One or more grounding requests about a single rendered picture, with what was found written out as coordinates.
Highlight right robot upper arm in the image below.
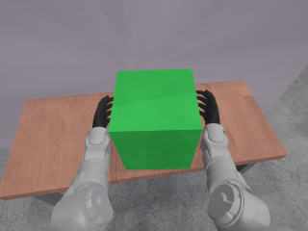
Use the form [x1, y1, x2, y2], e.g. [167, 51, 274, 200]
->
[207, 183, 295, 231]

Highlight left robot upper arm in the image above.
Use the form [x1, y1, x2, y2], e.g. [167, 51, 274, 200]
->
[51, 186, 114, 231]

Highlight table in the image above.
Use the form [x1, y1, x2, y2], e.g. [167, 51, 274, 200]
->
[0, 80, 288, 206]

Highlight right robot forearm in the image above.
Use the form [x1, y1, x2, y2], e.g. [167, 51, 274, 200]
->
[200, 123, 257, 197]

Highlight left robot forearm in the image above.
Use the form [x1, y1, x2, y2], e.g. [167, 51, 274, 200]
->
[51, 127, 112, 231]

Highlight left robot hand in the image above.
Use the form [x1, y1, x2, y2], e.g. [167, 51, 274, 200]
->
[92, 95, 114, 128]

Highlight right robot hand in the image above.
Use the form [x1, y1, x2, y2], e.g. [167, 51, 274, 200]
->
[196, 90, 220, 125]

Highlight carton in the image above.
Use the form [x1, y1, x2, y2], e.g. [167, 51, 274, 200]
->
[108, 68, 203, 170]

